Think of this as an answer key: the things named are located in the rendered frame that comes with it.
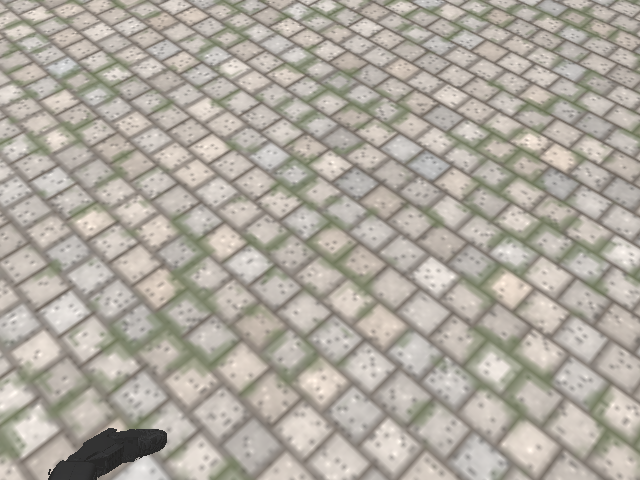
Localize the left robot hand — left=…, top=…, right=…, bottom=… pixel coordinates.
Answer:
left=48, top=428, right=167, bottom=480

